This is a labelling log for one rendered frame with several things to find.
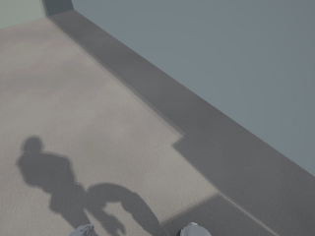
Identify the left robot hand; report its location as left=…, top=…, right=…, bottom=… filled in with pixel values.
left=69, top=224, right=95, bottom=236

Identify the right robot shin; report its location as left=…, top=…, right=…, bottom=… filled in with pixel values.
left=186, top=222, right=198, bottom=227

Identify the right robot thigh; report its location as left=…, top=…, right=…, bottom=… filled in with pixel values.
left=180, top=224, right=212, bottom=236

